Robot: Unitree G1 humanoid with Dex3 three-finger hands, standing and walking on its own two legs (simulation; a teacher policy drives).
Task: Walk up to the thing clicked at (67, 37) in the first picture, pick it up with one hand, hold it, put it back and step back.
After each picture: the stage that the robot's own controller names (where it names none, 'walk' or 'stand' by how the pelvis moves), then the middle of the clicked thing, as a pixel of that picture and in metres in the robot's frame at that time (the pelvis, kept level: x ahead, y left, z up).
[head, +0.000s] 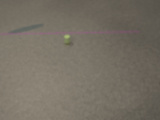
stand; (67, 40) +1.42 +0.19 -0.72
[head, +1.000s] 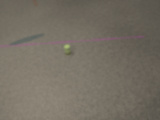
walk; (67, 50) +1.29 +0.28 -0.72
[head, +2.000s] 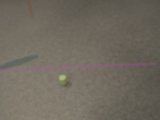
walk; (63, 81) +0.85 +0.28 -0.72
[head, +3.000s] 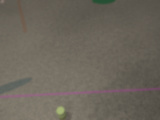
walk; (61, 113) +0.55 +0.24 -0.72
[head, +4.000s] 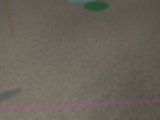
stand; out of the picture +0.44 +0.21 -0.72
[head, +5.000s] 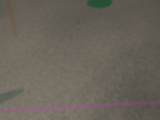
walk; out of the picture +0.40 +0.21 -0.73
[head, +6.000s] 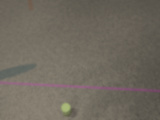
stand; (66, 109) +0.43 +0.16 -0.66
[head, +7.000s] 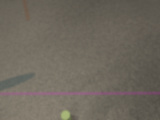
walk; (66, 117) +0.41 +0.19 -0.67
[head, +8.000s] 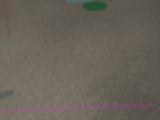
stand; out of the picture +0.41 +0.30 -0.72
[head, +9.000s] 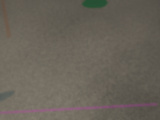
stand; out of the picture +0.38 +0.28 -0.73
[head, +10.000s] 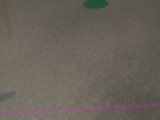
stand; out of the picture +0.38 +0.28 -0.73
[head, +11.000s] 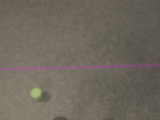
go down; (37, 95) +0.41 +0.29 -0.57
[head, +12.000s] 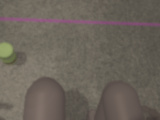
go down; (7, 54) +0.44 +0.33 -0.30
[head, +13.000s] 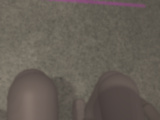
close in; out of the picture +0.43 +0.36 -0.26
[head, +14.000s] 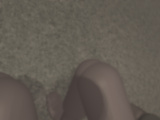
close in; out of the picture +0.41 +0.39 -0.22
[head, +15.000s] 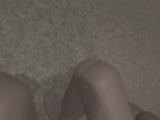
close; out of the picture +0.41 +0.39 -0.22
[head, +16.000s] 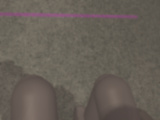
lift; out of the picture +0.36 +0.33 -0.12
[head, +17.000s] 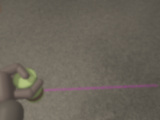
lift; (30, 86) +0.33 +0.19 +0.01
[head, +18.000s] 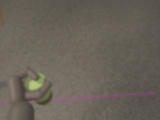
hold; (39, 90) +0.33 +0.17 -0.01
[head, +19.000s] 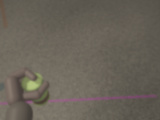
hold; (36, 90) +0.33 +0.18 -0.01
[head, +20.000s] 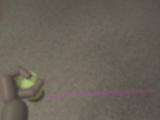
crouch; (32, 88) +0.34 +0.19 -0.02
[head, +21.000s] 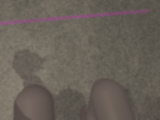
crouch; out of the picture +0.46 +0.32 -0.11
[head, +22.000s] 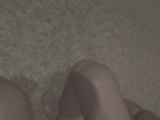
lower; out of the picture +0.40 +0.37 -0.23
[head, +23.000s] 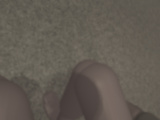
lower; out of the picture +0.40 +0.37 -0.22
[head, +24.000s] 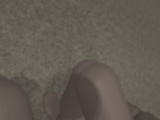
lower; out of the picture +0.40 +0.37 -0.23
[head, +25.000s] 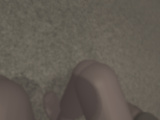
lower; out of the picture +0.40 +0.37 -0.22
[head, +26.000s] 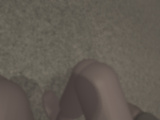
loosen; out of the picture +0.40 +0.38 -0.22
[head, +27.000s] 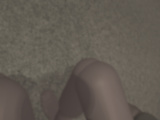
withdraw; out of the picture +0.39 +0.36 -0.22
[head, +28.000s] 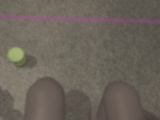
walk; (18, 58) +0.44 +0.30 -0.32
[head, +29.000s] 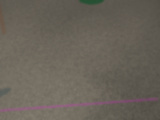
stand; out of the picture +0.36 +0.24 -0.66
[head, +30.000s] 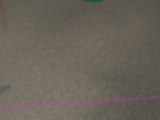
stand; out of the picture +0.37 +0.26 -0.67
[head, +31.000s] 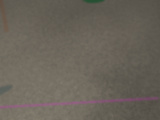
stand; out of the picture +0.37 +0.25 -0.67
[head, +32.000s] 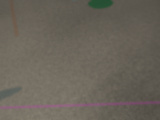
stand; out of the picture +0.39 +0.25 -0.72
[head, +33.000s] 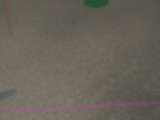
stand; out of the picture +0.36 +0.26 -0.73
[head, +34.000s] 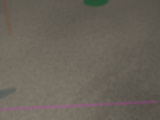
walk; out of the picture +0.37 +0.25 -0.73
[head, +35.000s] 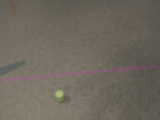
walk; (60, 96) +0.59 +0.23 -0.71
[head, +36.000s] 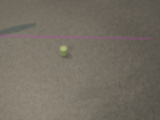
walk; (63, 52) +0.98 +0.19 -0.69
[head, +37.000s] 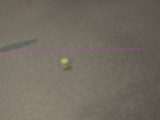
stand; (65, 64) +1.01 +0.20 -0.70
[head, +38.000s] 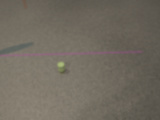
stand; (61, 68) +0.99 +0.21 -0.73
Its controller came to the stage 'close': yes
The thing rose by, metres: 0.71
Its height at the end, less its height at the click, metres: +0.00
